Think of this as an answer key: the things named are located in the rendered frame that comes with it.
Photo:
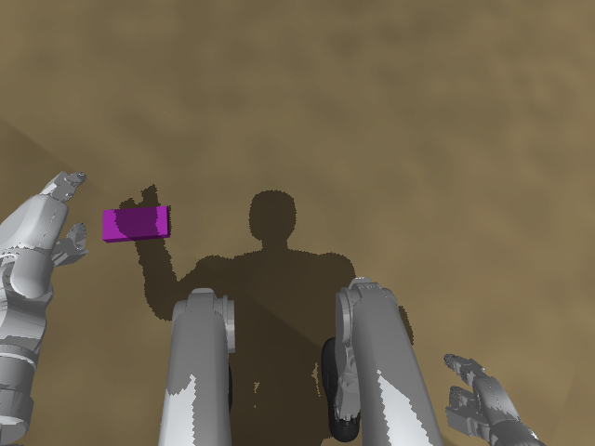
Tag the right robot hand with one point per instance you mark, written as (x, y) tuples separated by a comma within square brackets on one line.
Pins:
[(475, 413)]

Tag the left robot hand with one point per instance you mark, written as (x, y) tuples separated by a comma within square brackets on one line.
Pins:
[(37, 223)]

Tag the right robot arm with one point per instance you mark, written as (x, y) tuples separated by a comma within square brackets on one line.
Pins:
[(513, 433)]

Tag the small box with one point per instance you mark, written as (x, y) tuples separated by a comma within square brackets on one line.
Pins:
[(134, 224)]

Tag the right robot foot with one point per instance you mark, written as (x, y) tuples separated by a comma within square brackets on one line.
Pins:
[(341, 430)]

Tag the left robot arm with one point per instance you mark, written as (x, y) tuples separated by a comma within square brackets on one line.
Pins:
[(25, 292)]

